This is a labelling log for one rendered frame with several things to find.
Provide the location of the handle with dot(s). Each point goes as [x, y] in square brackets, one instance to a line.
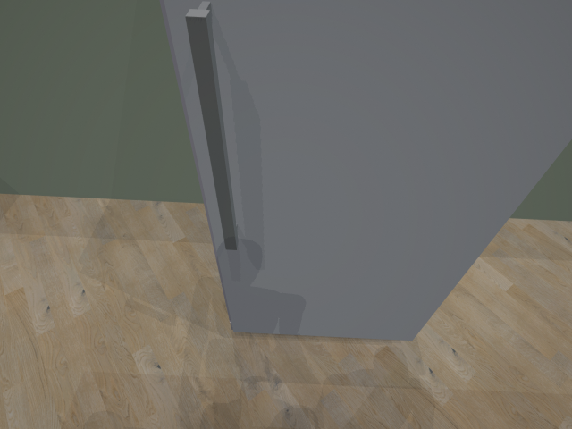
[203, 54]

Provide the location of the fridge door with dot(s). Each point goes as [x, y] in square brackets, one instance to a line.
[376, 147]

